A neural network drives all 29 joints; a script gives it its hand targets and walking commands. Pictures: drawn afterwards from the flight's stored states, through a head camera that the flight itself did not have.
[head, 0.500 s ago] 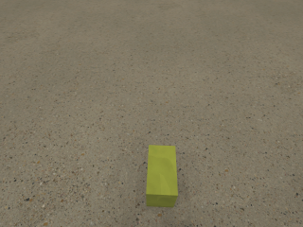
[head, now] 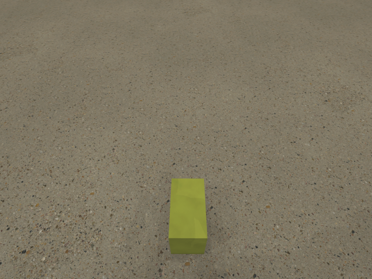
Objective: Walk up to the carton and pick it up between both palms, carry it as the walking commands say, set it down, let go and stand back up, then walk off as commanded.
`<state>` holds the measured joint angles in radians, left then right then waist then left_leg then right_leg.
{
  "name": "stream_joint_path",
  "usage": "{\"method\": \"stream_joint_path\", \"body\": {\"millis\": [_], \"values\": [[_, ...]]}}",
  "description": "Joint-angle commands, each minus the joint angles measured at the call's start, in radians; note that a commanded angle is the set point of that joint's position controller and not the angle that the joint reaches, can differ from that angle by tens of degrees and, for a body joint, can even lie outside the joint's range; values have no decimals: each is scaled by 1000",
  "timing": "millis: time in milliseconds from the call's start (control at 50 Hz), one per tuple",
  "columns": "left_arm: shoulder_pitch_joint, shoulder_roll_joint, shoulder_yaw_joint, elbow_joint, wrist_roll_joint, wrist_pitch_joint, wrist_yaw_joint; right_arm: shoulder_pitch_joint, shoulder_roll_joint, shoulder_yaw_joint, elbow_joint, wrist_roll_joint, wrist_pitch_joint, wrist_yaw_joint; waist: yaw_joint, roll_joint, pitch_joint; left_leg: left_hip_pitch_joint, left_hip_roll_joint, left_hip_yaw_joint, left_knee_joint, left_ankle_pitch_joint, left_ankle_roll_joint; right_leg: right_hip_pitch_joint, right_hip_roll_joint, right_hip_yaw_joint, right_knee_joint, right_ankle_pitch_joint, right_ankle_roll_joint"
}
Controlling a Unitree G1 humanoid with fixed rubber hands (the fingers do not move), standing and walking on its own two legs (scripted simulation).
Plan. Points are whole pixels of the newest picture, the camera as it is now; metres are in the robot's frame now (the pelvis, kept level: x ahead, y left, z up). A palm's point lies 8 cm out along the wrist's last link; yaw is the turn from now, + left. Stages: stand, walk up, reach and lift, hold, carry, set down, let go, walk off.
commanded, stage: walk up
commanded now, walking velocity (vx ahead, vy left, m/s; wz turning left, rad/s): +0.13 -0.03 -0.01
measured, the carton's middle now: (187, 215) +0.54 +0.00 -0.65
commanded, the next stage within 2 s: stand in 0.94 s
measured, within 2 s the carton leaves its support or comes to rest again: neither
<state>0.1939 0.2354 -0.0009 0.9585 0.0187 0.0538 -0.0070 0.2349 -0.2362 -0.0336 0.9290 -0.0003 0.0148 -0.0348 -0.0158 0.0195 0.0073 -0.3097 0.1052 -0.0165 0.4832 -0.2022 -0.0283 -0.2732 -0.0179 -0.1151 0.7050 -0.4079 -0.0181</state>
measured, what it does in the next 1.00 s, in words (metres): steps on the spot: left foot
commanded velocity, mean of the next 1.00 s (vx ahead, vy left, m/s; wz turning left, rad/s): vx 0.05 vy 0.00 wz -0.01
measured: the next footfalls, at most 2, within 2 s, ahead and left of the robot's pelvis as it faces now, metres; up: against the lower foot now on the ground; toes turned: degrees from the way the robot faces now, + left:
left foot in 0.36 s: +0.07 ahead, +0.12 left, +0.00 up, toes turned -8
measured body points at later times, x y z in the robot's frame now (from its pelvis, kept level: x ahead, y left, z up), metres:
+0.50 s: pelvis +0.02 -0.02 -0.01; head +0.04 -0.02 +0.44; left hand +0.04 +0.22 -0.16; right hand +0.10 -0.27 -0.15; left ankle +0.03 +0.12 -0.74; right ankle -0.04 -0.12 -0.74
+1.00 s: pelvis +0.01 -0.01 -0.01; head +0.01 +0.00 +0.44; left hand +0.03 +0.23 -0.16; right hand +0.09 -0.26 -0.14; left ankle +0.03 +0.12 -0.74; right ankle -0.04 -0.12 -0.74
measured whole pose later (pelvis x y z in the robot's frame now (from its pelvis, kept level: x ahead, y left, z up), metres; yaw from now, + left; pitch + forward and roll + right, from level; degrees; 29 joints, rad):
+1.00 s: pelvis +0.01 -0.01 -0.01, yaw +2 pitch +0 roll +0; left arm 0.29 0.20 0.00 1.00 0.02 0.00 0.02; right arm 0.25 -0.22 -0.03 0.93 0.00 0.00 -0.01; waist 0.00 -0.02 -0.02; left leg -0.30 0.00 0.00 0.53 -0.24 0.00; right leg -0.16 -0.06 -0.13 0.52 -0.36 0.01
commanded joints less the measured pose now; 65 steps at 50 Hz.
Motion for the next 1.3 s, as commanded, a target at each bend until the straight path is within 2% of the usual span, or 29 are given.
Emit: {"method": "stream_joint_path", "body": {"millis": [0,20,40,80,120,140,160,180,220,280,300,340,360,380,420,480,540,680,700,760,820,840,880,920,1080,1200,1220,1260,1280], "values": [[239,75,53,44,-1,-57,14,-11,-88,-18,-40,-18,-14,18,94,25,-48,-138,-24,-34,-18,-138,67,332,-132,143,-433,131,7],[299,172,69,46,10,-71,21,-44,-75,-12,-59,-5,-6,24,126,-198,15,-264,-106,34,179,-174,8,279,-356,448,-596,-6,-28],[199,173,67,31,6,-67,24,-32,-61,-14,-56,-7,2,17,64,-190,143,-240,-77,-4,221,-207,-2,135,-381,417,-587,207,-9],[132,121,67,18,5,-78,24,9,-55,-13,-22,-18,-4,31,48,-153,63,-200,-53,-6,304,-127,-6,161,-331,291,-524,226,-92],[166,130,60,30,4,-94,30,-18,-70,-26,-26,-22,-5,37,60,-182,23,-260,-73,24,386,-100,-3,264,-294,226,-486,336,-103],[105,72,49,16,-7,-91,36,6,-59,-13,-17,-15,-15,28,25,-178,44,-179,-66,18,343,-126,-4,232,-242,117,-372,745,-79],[231,146,64,43,9,-98,33,-67,-69,-23,-28,-21,-7,41,87,-170,-54,-250,-87,78,396,-163,-15,345,-304,186,-385,669,-118],[140,95,51,21,-3,-90,42,-36,-42,-13,-29,-13,-11,25,29,-170,30,-156,-78,56,330,-181,-20,248,-271,103,-321,1044,-115],[187,120,62,30,1,-86,48,-28,-29,3,-21,-9,-11,23,62,-238,-30,-131,-109,94,187,-236,-15,358,-270,90,-224,1203,-114],[167,103,59,27,-13,-69,47,17,-19,12,-6,-11,-19,19,19,-178,-68,41,-101,117,-57,30,19,288,-206,59,-143,979,-85],[172,87,48,22,-14,-72,45,51,-61,0,-2,-13,-26,17,8,-134,-120,155,-67,73,-49,324,37,234,-164,38,-118,861,-57],[191,36,30,12,-17,-69,46,93,-137,-25,17,-16,-31,8,-1,86,-183,316,83,-59,50,826,113,71,-74,6,-72,347,-8],[176,41,29,25,-22,-47,47,103,-149,-22,14,-10,-30,8,-1,105,-129,264,153,-126,-1,818,148,24,-24,16,-67,25,2],[179,31,27,15,-11,-45,43,73,-136,-21,4,-15,-23,3,6,103,-100,273,167,-151,-5,757,155,-29,-38,54,-102,-56,-1],[193,26,22,19,-10,-53,38,-1,-124,-7,0,-17,-15,0,36,121,-70,186,95,-103,-12,538,114,54,-62,52,-233,92,-8],[178,80,35,41,-3,-62,32,-10,-58,1,-10,-16,-14,12,31,-101,-6,45,-45,20,20,139,45,141,-172,130,-392,199,-60],[163,75,31,40,-12,-64,43,13,-84,-3,16,-17,-33,9,19,-31,-65,129,7,13,25,421,44,162,-147,46,-264,502,-49],[184,47,38,29,-3,-44,36,13,-83,5,1,-21,-21,4,25,-5,-51,124,17,-7,-5,313,57,102,-115,60,-308,170,-33],[164,62,33,13,2,-53,28,35,-76,2,3,-24,-18,12,14,-16,-50,105,-20,5,-24,64,62,85,-145,103,-364,2,-52],[205,141,57,23,13,-54,33,-9,-70,-3,-5,-32,-1,27,52,-138,95,-89,-100,77,78,-77,19,123,-279,281,-487,-164,-107],[131,81,43,16,9,-62,38,58,-36,12,25,-27,-31,22,0,-60,51,56,-56,47,-47,142,23,85,-181,121,-348,205,-66],[157,54,43,9,1,-63,37,60,-60,13,27,-21,-41,22,8,-115,-25,147,-7,13,-51,253,44,102,-125,42,-320,220,-29],[176,45,35,23,1,-55,31,64,-113,-3,13,-23,-39,19,16,38,-35,148,40,-71,-74,295,75,93,-93,32,-263,105,-9],[202,41,26,26,4,-53,35,48,-112,-2,9,-20,-38,14,22,89,22,120,51,-80,-78,314,74,72,-96,57,-281,130,-3],[193,43,37,33,-5,-59,42,47,-75,9,15,-18,-35,7,24,-51,-37,109,6,-21,-12,332,62,147,-132,47,-300,257,-22],[177,55,45,33,-6,-60,42,46,-82,4,7,-17,-31,6,18,-56,-22,74,-11,10,7,294,50,141,-144,47,-297,252,-32],[191,61,38,32,-3,-56,39,41,-87,3,-4,-20,-29,8,13,-5,-37,94,-15,17,15,292,50,123,-141,49,-291,261,-30],[182,57,35,26,2,-53,41,22,-67,4,0,-19,-23,10,10,-53,8,87,-17,10,8,272,52,88,-140,68,-324,229,-30],[-169,52,-31,-325,-156,6,77,-329,-104,-66,-351,-12,55,68,-45,-108,4,-48,-86,38,27,-167,64,-203,18,90,-175,-52,6]]}}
